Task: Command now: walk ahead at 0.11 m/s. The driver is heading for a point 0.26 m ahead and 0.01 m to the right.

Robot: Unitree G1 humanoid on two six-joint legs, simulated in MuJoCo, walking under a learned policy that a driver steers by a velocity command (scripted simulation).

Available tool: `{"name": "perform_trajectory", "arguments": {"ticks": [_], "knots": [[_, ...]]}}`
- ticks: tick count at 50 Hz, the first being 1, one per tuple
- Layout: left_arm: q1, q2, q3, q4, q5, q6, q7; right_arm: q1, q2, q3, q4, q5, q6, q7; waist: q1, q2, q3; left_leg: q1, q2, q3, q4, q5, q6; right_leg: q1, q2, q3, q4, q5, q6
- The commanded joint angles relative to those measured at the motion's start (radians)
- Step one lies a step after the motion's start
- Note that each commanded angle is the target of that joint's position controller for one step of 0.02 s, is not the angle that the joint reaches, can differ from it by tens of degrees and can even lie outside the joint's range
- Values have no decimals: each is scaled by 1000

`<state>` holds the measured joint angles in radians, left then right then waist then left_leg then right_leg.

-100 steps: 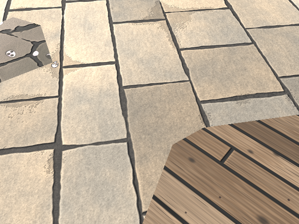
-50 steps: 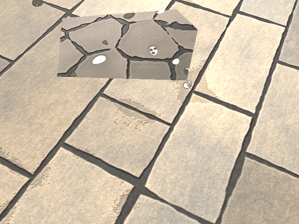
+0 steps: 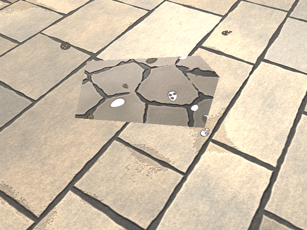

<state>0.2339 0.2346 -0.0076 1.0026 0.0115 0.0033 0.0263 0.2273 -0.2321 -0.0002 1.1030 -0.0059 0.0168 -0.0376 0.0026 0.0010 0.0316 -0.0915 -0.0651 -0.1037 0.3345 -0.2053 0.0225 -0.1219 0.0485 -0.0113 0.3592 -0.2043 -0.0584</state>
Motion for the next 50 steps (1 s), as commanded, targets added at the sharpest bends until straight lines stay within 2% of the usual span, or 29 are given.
{"name": "perform_trajectory", "arguments": {"ticks": [1,2,4,5,6,7,9,11,13,14,15,16,17,18,19,22,23,24,27,28,29,30,31,32,33,35,37,40,50], "knots": [[34,151,35,-12,2,1,0,33,-100,-15,-11,-7,-4,-1,9,-57,14,-113,46,-31,42,-164,48,-8,-138,184,-105,-312,-45],[60,167,43,-4,4,8,-2,22,-101,-16,-20,-16,-4,4,21,-89,44,-192,20,-7,110,-266,57,-20,-172,250,-139,-474,-80],[120,179,56,19,4,12,-4,-2,-71,-9,-42,-31,-14,18,34,-138,111,-304,14,81,277,-263,60,-41,-303,417,-241,-653,-166],[130,167,58,25,7,7,-5,-22,-66,-7,-56,-35,-24,24,36,-123,137,-330,47,93,351,-231,56,-66,-349,464,-271,-632,-193],[135,162,60,26,12,-2,-8,-37,-73,-10,-68,-33,-33,29,34,-100,138,-367,69,87,414,-246,53,-57,-367,478,-287,-578,-205],[130,165,64,25,14,-12,-11,-37,-77,-13,-75,-31,-43,35,25,-79,127,-394,86,84,448,-253,50,-32,-367,460,-288,-517,-204],[109,147,61,27,9,-25,-11,-18,-50,-8,-72,-21,-59,39,7,-59,109,-355,89,105,385,-227,41,-21,-307,331,-244,-295,-169],[102,130,56,38,9,-29,-10,12,-32,-6,-62,-12,-68,30,-6,-83,85,-222,59,149,256,-148,38,-61,-240,216,-162,-85,-137],[101,113,47,45,2,-25,-9,100,-22,-8,-27,-9,-67,18,-38,-80,47,-34,21,182,106,-6,37,-139,-198,152,-47,48,-100],[107,88,38,46,3,-28,-9,135,-45,-14,-18,-15,-69,12,-47,-44,30,53,55,123,53,16,38,-195,-173,126,24,34,-67],[108,44,24,31,3,-32,-11,179,-101,-23,-17,-28,-74,5,-48,80,10,109,214,-83,-43,31,57,-256,-104,54,164,-61,-22],[143,-4,9,21,-1,-25,-6,219,-187,-41,-10,-7,-62,4,-44,216,-3,89,369,-286,-115,35,163,-322,-4,-50,290,-284,11],[103,63,25,21,6,-11,0,220,-135,-30,-1,-12,-54,5,-58,173,38,38,411,-339,-115,82,224,-320,-35,-16,399,-382,16],[83,59,25,19,9,-6,1,181,-97,-20,-12,-16,-57,7,-38,119,65,13,388,-292,-110,178,227,-335,-50,13,466,-371,19],[93,31,19,32,9,-4,0,138,-75,-11,-24,-17,-59,5,-14,90,61,-1,354,-218,-104,288,210,-315,-68,30,481,-334,28],[137,9,13,63,5,-1,-2,93,-41,11,-36,-13,-71,-8,36,64,-9,-14,284,-54,-65,599,163,-187,-81,20,408,-232,49],[142,-6,7,66,1,1,1,87,-50,13,-31,-15,-72,-9,41,95,-13,-26,274,-25,-36,668,164,-145,-80,11,346,-217,51],[126,-4,6,67,-5,4,7,90,-38,17,-26,-14,-71,-9,35,100,-14,-17,256,-3,-19,701,155,-128,-72,-3,297,-188,53],[114,-4,2,79,-13,11,19,101,-35,20,-13,-1,-58,-10,33,93,-27,-24,229,16,17,626,114,-41,-69,-24,118,-1,54],[116,-1,0,84,-9,10,20,101,-40,16,-11,5,-53,-9,37,77,-27,-60,215,14,12,494,86,20,-88,-5,56,119,52],[108,23,3,82,-1,6,19,111,-45,11,-11,7,-51,-7,25,57,-20,-101,190,5,-7,296,63,65,-130,37,35,192,49],[97,53,6,76,8,2,17,132,-44,5,-8,3,-48,-6,2,17,12,-143,154,12,-26,137,56,74,-173,79,43,265,43],[67,67,12,86,-4,4,14,182,7,11,11,2,-40,-6,-27,-76,63,-119,126,25,-61,99,50,3,-169,80,70,254,24],[63,29,7,86,-4,4,11,174,1,10,22,-4,-37,-11,-4,-76,83,-83,129,29,-42,124,47,-34,-161,81,52,220,24],[69,7,4,91,-3,1,11,160,-10,5,23,-4,-36,-13,4,-57,92,-72,134,25,-20,185,47,-37,-156,76,39,234,28],[86,5,4,103,-4,-7,21,149,-14,0,21,-1,-39,-11,4,-44,43,-15,146,28,-1,303,46,-12,-156,73,39,299,25],[87,16,9,107,-6,-13,24,145,-8,-1,21,1,-41,-11,2,-22,7,14,151,30,0,327,43,10,-157,72,43,329,13],[78,8,10,110,-9,-12,26,148,2,-1,32,-1,-38,-15,0,-7,7,24,150,36,-3,340,39,14,-156,67,41,318,19],[95,1,12,134,-5,-6,28,147,1,-2,45,-2,-29,-20,1,3,20,23,155,38,-8,312,40,7,-154,64,25,296,18]]}}
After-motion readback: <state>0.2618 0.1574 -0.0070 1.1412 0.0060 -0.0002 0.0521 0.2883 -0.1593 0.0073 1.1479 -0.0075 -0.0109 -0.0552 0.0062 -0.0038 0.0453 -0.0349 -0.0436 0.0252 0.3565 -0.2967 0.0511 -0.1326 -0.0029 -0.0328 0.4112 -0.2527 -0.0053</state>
